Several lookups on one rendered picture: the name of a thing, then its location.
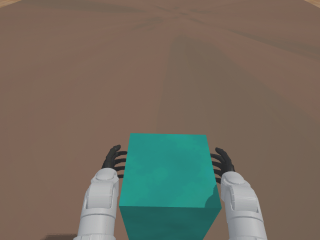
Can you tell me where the robot right forearm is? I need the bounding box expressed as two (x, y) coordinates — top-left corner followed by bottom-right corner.
(220, 171), (268, 240)

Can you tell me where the right robot hand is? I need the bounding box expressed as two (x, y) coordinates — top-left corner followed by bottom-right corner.
(210, 147), (235, 184)

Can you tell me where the left robot hand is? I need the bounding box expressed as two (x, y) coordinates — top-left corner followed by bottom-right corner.
(101, 144), (128, 179)

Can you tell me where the carton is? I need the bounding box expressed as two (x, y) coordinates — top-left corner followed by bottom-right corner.
(119, 133), (222, 240)

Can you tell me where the robot left forearm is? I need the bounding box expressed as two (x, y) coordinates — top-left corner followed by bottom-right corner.
(73, 168), (119, 240)

